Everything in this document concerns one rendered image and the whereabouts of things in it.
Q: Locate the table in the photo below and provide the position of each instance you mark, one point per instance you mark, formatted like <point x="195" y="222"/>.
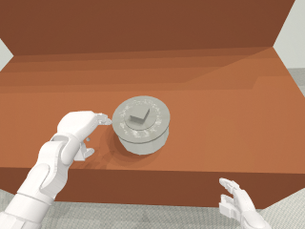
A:
<point x="235" y="110"/>

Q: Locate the right robot forearm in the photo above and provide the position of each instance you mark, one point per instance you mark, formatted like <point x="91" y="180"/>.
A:
<point x="252" y="220"/>

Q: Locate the left robot forearm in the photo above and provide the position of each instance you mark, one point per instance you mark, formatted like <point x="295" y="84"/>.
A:
<point x="44" y="181"/>

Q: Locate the left robot hand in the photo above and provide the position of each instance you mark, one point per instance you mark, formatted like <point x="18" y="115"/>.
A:
<point x="81" y="124"/>

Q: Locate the knob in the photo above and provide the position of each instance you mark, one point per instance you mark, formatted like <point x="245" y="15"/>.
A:
<point x="140" y="113"/>

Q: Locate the lid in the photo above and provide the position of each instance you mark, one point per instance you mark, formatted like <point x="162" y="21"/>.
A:
<point x="138" y="132"/>

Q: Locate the right robot hand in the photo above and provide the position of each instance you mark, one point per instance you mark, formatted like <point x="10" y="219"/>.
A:
<point x="234" y="207"/>

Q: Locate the pot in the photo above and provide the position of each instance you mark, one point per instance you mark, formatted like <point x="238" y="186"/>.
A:
<point x="146" y="148"/>

